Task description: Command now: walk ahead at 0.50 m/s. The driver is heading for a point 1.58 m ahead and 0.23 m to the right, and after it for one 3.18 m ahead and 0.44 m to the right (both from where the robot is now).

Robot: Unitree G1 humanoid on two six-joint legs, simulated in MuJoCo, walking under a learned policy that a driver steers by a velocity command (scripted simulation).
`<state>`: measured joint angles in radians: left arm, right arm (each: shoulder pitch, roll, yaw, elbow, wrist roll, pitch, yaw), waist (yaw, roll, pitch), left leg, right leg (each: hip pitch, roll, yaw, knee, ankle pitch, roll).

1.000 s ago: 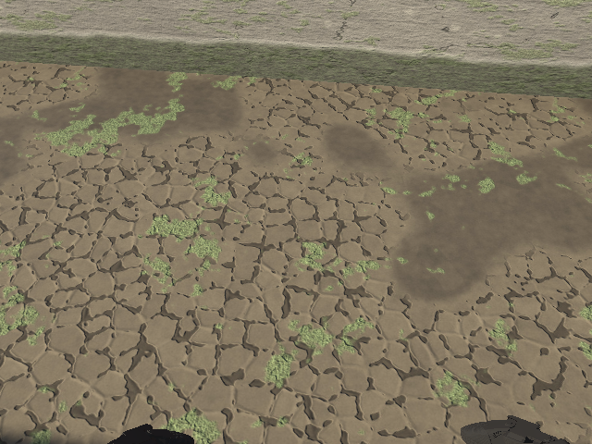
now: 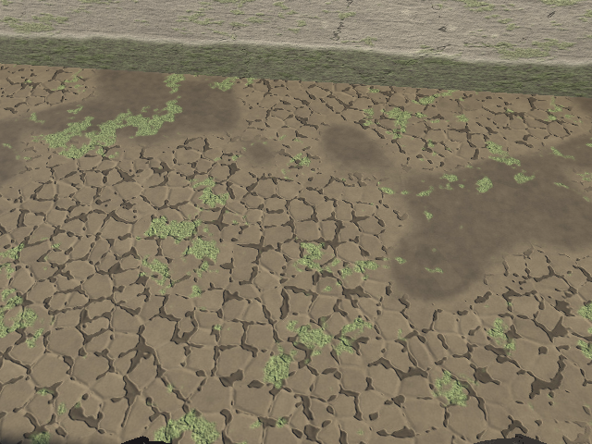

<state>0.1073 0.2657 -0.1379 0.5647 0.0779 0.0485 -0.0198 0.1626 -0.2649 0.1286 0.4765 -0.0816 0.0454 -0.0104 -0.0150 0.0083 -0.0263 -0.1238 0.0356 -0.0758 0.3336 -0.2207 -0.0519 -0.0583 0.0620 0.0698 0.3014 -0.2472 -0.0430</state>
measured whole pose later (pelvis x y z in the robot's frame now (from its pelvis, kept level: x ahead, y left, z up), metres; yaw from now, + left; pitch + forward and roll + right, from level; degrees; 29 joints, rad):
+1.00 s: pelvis +0.00 +0.00 +0.00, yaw +0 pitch +0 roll +0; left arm 0.11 0.26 -0.14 0.58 0.08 0.05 -0.02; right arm 0.18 -0.26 0.13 0.48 -0.08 0.05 -0.01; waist -0.02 0.01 -0.03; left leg -0.12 0.04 -0.08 0.31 -0.21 -0.06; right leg -0.05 0.07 0.08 0.28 -0.24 -0.05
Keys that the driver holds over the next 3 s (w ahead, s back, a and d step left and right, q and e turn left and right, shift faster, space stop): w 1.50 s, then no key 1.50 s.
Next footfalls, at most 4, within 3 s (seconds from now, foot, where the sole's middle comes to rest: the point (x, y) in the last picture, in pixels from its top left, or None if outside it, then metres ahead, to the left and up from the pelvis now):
none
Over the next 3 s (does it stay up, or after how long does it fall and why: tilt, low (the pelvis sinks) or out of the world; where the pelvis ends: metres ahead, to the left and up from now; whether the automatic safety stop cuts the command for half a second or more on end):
stays up -0.01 0.01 0.01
